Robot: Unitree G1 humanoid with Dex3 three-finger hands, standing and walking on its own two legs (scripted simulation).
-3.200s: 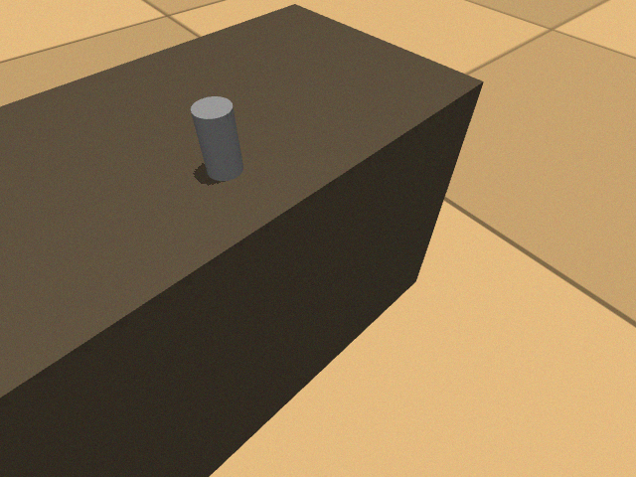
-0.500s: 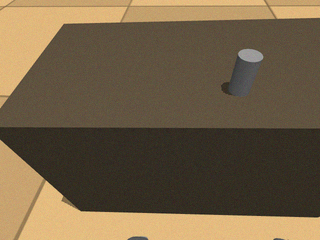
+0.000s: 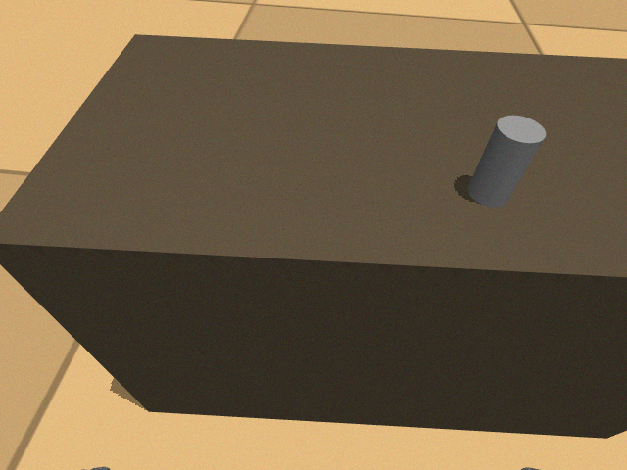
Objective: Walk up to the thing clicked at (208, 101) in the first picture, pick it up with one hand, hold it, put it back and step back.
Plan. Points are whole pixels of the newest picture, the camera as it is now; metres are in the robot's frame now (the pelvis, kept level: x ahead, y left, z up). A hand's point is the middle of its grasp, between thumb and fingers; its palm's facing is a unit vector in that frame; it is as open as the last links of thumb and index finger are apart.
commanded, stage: walk up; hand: right
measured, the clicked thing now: (503, 163) +0.51 -0.27 +0.10
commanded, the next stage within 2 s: stand in 0.92 s
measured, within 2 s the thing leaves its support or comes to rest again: neither
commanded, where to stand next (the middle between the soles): +0.07 -0.03 m, yaw -3 degrees
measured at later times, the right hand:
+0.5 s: hand out of the picture +0.09 -0.27 -0.13, palm faces -0.02 +0.94 -0.35, open 7.4 cm
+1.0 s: hand out of the picture +0.09 -0.27 -0.14, palm faces +0.00 +0.94 -0.34, open 7.4 cm
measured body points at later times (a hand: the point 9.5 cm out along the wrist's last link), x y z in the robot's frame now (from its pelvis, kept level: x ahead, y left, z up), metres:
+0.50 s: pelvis +0.00 -0.01 +0.02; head +0.01 -0.01 +0.47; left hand +0.08 +0.30 -0.11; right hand +0.09 -0.31 -0.11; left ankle +0.01 +0.12 -0.73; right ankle +0.01 -0.15 -0.73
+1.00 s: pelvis +0.01 -0.01 +0.02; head +0.02 -0.01 +0.47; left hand +0.10 +0.29 -0.11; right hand +0.09 -0.31 -0.11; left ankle +0.01 +0.12 -0.73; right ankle +0.01 -0.15 -0.73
